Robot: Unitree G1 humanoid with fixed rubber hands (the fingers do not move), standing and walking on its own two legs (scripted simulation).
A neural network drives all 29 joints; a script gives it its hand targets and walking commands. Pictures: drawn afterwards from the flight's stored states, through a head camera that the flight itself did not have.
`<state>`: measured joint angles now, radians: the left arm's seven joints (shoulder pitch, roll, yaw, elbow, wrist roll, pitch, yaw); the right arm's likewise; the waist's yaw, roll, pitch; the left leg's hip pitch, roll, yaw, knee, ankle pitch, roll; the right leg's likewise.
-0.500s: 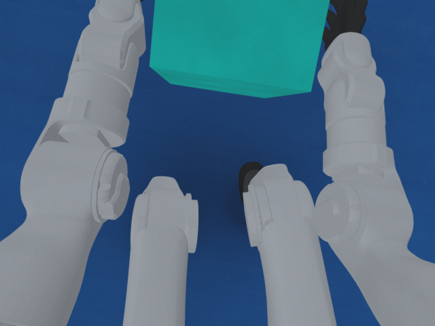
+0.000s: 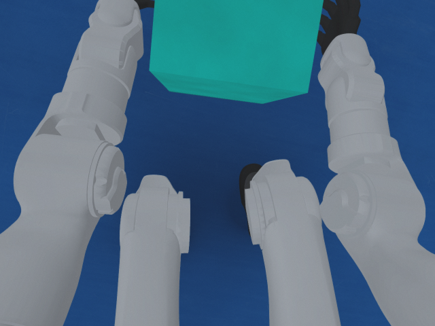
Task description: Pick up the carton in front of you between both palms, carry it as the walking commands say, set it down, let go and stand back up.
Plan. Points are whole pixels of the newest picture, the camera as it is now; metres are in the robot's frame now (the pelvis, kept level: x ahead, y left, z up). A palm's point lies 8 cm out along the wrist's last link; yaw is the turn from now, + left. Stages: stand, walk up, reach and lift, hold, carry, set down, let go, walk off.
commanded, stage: set down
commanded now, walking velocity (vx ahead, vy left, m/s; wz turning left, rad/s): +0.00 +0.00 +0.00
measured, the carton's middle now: (229, 32) +0.53 -0.07 -0.25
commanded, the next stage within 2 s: let go in 1.88 s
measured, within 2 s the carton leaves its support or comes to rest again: neither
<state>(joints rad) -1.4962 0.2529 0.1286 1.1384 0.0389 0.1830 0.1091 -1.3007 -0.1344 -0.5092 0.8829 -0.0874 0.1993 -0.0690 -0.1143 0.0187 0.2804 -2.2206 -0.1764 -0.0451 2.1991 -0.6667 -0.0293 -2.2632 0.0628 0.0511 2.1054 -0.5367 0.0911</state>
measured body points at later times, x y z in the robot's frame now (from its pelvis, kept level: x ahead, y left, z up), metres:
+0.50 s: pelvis +0.00 +0.00 -0.01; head +0.36 +0.01 +0.25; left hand +0.57 +0.08 -0.18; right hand +0.51 -0.22 -0.18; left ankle +0.08 +0.11 -0.35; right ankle +0.12 -0.14 -0.35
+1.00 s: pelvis -0.01 -0.01 -0.01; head +0.36 -0.01 +0.24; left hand +0.60 +0.11 -0.16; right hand +0.52 -0.26 -0.16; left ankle +0.08 +0.10 -0.35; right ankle +0.12 -0.13 -0.35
